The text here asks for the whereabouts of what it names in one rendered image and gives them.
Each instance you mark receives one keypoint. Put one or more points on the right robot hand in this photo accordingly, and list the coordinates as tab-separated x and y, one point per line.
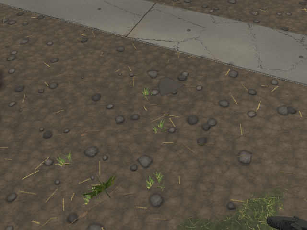
287	223

